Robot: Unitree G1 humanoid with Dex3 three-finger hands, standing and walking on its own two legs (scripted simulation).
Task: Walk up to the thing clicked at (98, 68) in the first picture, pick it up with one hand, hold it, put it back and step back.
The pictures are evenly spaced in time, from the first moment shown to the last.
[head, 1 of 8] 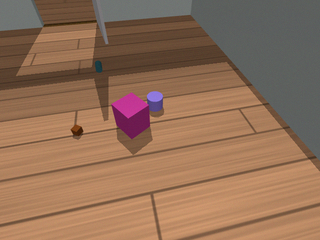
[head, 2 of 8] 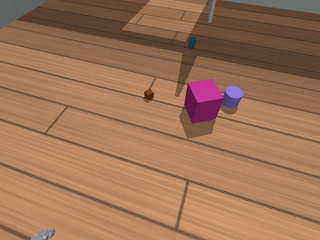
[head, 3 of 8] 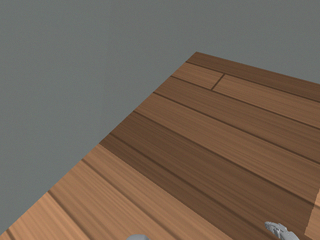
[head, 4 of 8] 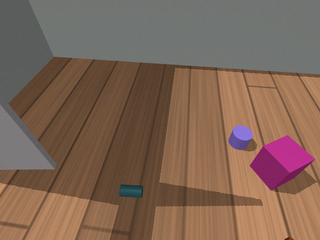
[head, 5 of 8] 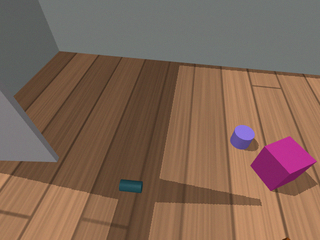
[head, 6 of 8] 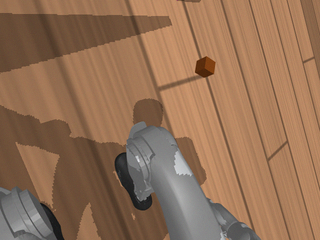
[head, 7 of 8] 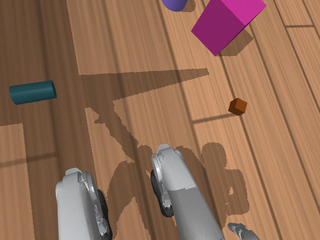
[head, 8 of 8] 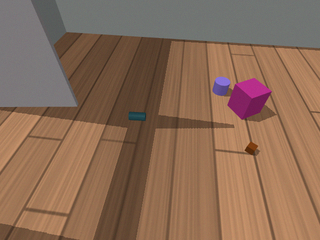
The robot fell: no
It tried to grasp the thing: no
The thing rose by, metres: 0.00
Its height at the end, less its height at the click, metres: +0.00
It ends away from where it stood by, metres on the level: 0.02
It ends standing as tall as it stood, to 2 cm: yes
